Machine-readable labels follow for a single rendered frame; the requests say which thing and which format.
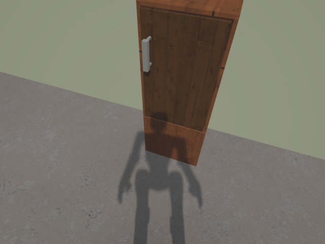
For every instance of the handle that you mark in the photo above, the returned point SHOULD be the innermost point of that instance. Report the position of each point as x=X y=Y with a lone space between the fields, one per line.
x=145 y=54

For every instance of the cupboard door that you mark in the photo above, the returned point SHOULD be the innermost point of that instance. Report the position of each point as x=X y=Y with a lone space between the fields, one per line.
x=185 y=51

